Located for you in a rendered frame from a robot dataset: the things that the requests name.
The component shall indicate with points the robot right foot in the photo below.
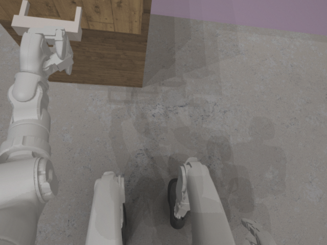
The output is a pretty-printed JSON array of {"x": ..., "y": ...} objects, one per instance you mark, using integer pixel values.
[{"x": 176, "y": 222}]

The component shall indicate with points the handle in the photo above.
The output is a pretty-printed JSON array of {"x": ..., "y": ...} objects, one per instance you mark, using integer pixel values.
[{"x": 22, "y": 22}]

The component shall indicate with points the robot left hand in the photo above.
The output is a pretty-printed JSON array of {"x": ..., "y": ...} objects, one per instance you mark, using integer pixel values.
[{"x": 34, "y": 51}]

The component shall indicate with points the robot left upper arm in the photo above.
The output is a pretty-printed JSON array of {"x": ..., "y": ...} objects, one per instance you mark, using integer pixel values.
[{"x": 25, "y": 188}]

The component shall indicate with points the drawer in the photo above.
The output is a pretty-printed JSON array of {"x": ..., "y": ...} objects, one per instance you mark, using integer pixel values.
[{"x": 108, "y": 15}]

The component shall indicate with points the cabinet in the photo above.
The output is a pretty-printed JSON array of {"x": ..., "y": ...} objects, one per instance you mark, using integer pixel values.
[{"x": 104, "y": 57}]

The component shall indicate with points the robot right hand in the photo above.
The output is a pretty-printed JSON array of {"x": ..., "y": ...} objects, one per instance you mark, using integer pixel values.
[{"x": 262, "y": 237}]

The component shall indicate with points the right robot shin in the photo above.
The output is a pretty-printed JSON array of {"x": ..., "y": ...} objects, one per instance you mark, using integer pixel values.
[{"x": 182, "y": 201}]

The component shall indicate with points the left robot forearm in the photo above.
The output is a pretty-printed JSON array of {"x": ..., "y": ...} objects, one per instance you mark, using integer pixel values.
[{"x": 29, "y": 129}]

